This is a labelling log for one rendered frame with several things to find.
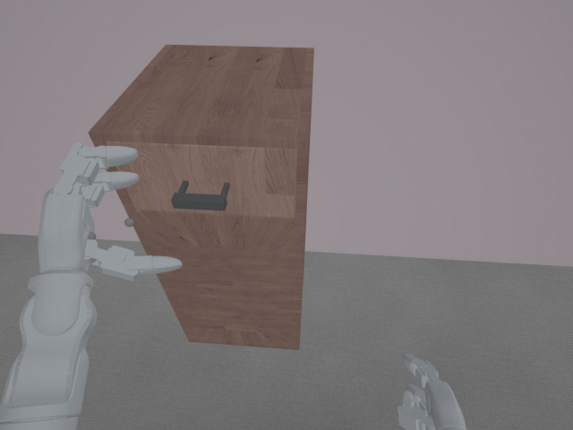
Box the cabinet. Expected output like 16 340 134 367
88 45 314 350

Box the drawer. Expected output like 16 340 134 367
106 142 297 218

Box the robot left forearm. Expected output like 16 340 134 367
0 271 97 430

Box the robot left hand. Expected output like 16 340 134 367
38 142 183 281

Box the robot right hand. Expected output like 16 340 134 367
398 354 466 430

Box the handle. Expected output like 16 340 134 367
171 180 230 211

